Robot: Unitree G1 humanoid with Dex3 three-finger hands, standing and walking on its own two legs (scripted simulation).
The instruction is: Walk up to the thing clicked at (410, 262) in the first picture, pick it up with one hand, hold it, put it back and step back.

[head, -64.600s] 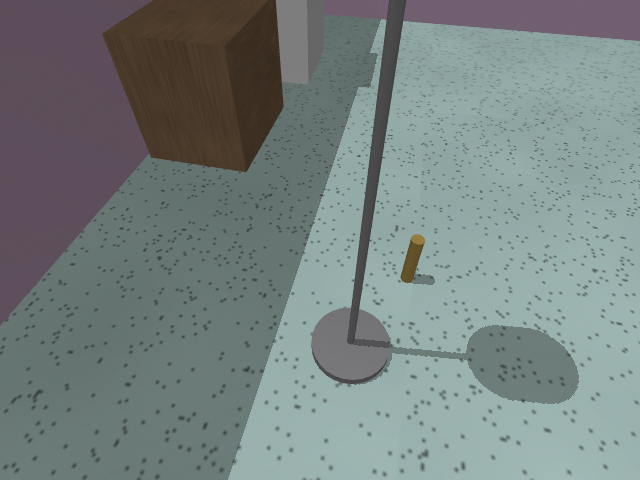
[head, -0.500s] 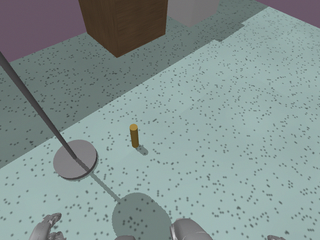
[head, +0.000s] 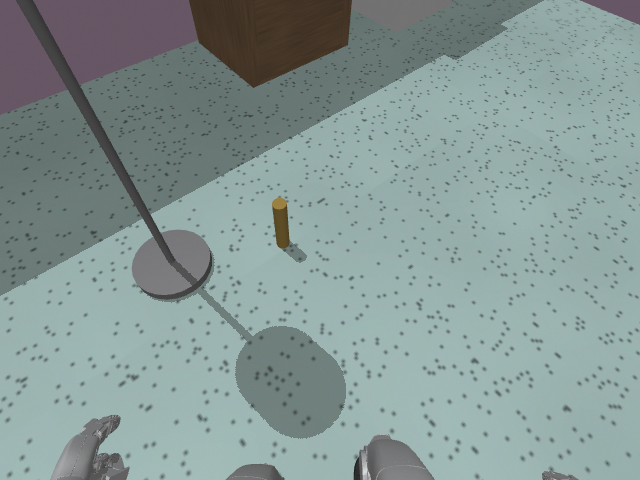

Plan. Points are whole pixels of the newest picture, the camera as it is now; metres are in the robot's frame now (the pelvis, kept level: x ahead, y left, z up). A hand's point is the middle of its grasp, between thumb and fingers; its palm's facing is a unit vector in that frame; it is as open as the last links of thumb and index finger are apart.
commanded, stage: step back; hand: left
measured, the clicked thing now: (281, 224) +0.92 +0.14 -0.63
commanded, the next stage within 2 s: stand in 1.46 s
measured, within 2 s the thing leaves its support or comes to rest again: neither
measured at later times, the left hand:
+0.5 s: hand out of the picture -0.09 +0.23 -0.12, palm faces -0.03 -0.90 -0.43, open 7.4 cm
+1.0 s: hand out of the picture -0.09 +0.22 -0.12, palm faces +0.03 -0.92 -0.38, open 7.4 cm
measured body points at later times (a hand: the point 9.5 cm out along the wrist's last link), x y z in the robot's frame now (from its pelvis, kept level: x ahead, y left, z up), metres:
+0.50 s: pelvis -0.16 -0.04 +0.01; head -0.14 -0.06 +0.46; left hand -0.09 +0.28 -0.09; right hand -0.08 -0.37 -0.11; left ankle -0.13 +0.10 -0.65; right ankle -0.16 -0.16 -0.71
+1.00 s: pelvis -0.16 -0.04 +0.01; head -0.15 -0.05 +0.46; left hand -0.10 +0.27 -0.10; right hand -0.09 -0.36 -0.12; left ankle -0.16 +0.09 -0.68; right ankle -0.14 -0.15 -0.71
